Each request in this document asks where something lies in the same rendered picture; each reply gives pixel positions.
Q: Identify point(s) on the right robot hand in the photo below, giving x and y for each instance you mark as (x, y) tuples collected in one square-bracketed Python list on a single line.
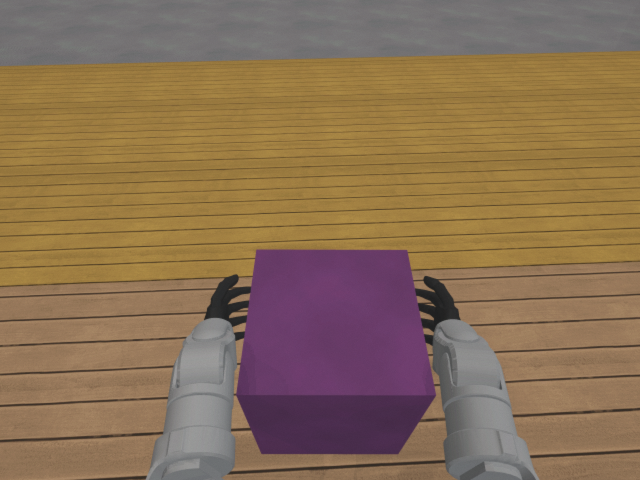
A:
[(443, 301)]

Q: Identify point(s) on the robot left forearm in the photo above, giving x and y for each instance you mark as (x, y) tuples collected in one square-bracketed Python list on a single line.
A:
[(197, 443)]

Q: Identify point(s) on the carton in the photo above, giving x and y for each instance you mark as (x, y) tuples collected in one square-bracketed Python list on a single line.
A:
[(334, 358)]

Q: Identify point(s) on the left robot hand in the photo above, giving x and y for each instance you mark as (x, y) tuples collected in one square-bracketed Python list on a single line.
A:
[(219, 307)]

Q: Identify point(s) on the robot right forearm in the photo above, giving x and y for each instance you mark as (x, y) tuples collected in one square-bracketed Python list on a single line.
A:
[(482, 441)]

